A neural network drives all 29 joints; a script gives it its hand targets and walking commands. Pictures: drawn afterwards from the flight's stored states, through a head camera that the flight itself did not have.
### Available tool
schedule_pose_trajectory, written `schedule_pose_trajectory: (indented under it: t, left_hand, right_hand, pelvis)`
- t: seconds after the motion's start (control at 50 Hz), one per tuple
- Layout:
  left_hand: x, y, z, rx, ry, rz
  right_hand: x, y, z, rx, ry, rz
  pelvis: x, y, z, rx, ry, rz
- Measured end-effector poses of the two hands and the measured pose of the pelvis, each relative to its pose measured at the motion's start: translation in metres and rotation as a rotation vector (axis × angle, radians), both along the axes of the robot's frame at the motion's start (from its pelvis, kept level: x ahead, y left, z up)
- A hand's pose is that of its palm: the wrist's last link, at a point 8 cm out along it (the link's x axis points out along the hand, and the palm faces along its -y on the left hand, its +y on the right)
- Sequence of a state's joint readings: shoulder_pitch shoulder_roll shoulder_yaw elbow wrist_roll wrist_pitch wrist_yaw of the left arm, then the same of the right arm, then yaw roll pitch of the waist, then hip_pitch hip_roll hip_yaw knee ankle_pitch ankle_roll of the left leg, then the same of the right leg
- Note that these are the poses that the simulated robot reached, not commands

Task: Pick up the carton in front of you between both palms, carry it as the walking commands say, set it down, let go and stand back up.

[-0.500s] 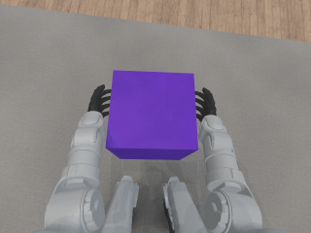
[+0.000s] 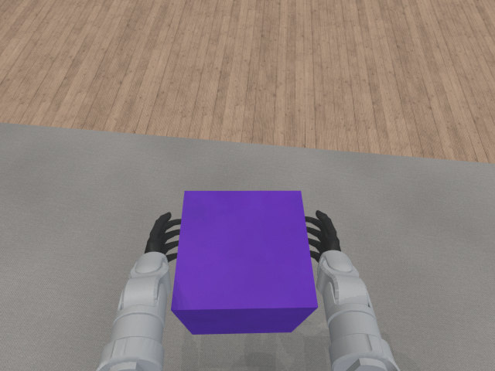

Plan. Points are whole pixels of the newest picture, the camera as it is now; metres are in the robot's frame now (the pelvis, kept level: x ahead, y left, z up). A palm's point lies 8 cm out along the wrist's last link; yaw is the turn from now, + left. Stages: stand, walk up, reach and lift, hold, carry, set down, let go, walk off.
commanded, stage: reach and lift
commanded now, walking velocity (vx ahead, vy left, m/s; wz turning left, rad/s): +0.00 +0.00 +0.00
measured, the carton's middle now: (242, 267) +0.32 +0.00 -0.09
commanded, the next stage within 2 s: hold in 1.24 s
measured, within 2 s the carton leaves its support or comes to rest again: neither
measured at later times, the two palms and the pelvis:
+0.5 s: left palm (146, 254) +0.28 +0.15 +0.05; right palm (344, 249) +0.29 -0.15 +0.06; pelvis -0.01 +0.00 +0.03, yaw +0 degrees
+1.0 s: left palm (145, 245) +0.29 +0.15 +0.06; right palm (345, 240) +0.30 -0.15 +0.07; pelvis +0.01 +0.00 +0.03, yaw +0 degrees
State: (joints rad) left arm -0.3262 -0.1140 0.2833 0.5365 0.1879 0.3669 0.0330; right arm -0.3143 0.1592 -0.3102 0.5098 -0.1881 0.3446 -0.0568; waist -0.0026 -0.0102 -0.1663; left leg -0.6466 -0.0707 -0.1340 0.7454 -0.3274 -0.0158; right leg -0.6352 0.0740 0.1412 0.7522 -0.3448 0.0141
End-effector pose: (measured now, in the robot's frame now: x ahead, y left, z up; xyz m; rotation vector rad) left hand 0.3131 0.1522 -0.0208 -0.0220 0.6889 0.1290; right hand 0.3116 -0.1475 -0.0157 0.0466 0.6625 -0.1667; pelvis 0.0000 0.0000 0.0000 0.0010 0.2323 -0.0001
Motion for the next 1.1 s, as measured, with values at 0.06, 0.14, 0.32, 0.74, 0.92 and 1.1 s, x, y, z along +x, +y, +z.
schedule_pose_trajectory:
  t: [0.06, 0.14, 0.32, 0.74, 0.92, 1.1]
  left_hand:
    - [-0.005, -0.001, 0.018, 0.004, -0.005, 0.003]
    - [-0.012, -0.002, 0.041, 0.011, -0.014, 0.007]
    - [-0.024, -0.003, 0.072, 0.038, -0.001, -0.01]
    - [-0.023, -0.001, 0.079, 0.03, -0.002, -0.006]
    - [-0.02, -0.002, 0.083, 0.045, 0.001, -0.018]
    - [-0.02, -0.002, 0.087, 0.054, 0.003, -0.021]
  right_hand:
    - [-0.003, -0.001, 0.018, -0.006, -0.005, 0.011]
    - [-0.008, -0.002, 0.041, -0.016, -0.014, 0.027]
    - [-0.019, -0.004, 0.071, -0.041, -0.001, 0.051]
    - [-0.019, -0.001, 0.078, -0.037, -0.001, 0.043]
    - [-0.016, -0.002, 0.082, -0.05, 0.002, 0.053]
    - [-0.015, -0.003, 0.086, -0.058, 0.005, 0.062]
  pelvis:
    - [0.005, 0.0, 0.01, 0.0, -0.055, 0.001]
    - [0.009, -0.001, 0.021, 0.0, -0.129, 0.001]
    - [0.006, -0.001, 0.03, 0.001, -0.259, 0.001]
    - [-0.006, 0.003, 0.031, 0.0, -0.296, -0.002]
    - [0.003, 0.002, 0.033, 0.0, -0.302, -0.004]
    - [0.009, 0.001, 0.035, 0.001, -0.312, -0.002]
